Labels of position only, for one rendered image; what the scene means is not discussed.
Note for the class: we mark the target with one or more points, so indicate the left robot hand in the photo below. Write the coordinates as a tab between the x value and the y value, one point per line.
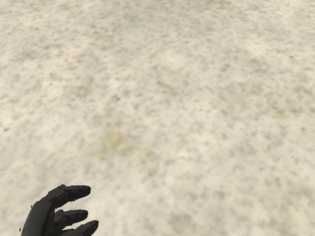
44	221

